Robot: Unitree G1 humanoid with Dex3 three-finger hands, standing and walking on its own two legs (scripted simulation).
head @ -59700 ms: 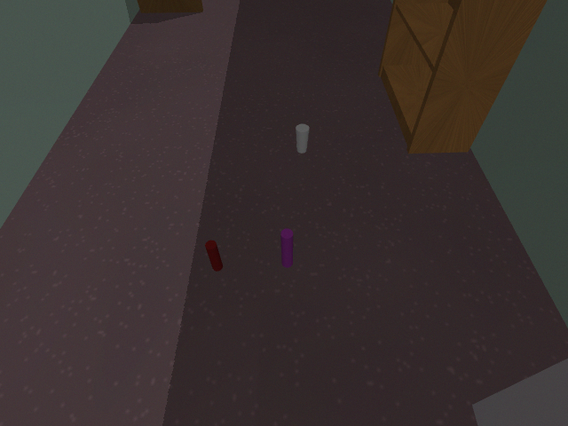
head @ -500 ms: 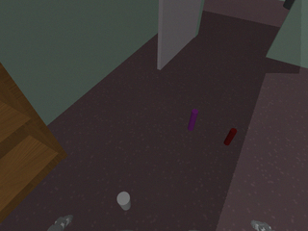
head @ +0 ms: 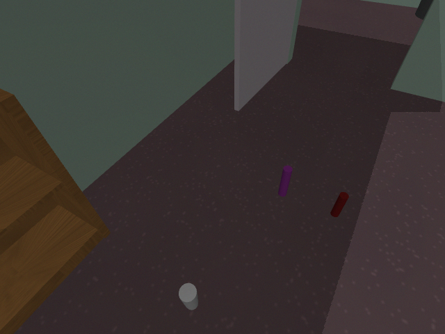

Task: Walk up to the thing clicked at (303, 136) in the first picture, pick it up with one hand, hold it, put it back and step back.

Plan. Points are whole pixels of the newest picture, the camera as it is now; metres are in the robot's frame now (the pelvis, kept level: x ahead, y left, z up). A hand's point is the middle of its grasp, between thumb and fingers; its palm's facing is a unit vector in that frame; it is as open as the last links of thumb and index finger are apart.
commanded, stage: stand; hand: left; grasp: from the side
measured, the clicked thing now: (189, 298) +0.37 +0.18 -0.70
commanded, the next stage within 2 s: step back in 1.44 s
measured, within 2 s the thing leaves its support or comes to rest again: neither
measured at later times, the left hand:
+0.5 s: hand out of the picture +0.07 +0.24 -0.16, palm faces -0.02 -0.94 -0.34, open 7.4 cm
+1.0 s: hand out of the picture +0.10 +0.23 -0.15, palm faces -0.02 -0.94 -0.34, open 7.4 cm
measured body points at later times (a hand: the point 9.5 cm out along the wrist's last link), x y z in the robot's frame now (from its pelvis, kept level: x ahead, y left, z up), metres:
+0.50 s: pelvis +0.01 -0.01 +0.00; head +0.01 -0.02 +0.45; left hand +0.07 +0.28 -0.13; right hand +0.06 -0.30 -0.14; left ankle +0.02 +0.12 -0.74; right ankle +0.03 -0.14 -0.74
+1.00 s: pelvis +0.03 -0.01 +0.01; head +0.04 -0.02 +0.45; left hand +0.10 +0.28 -0.13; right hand +0.09 -0.31 -0.14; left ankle +0.02 +0.12 -0.74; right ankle +0.03 -0.14 -0.74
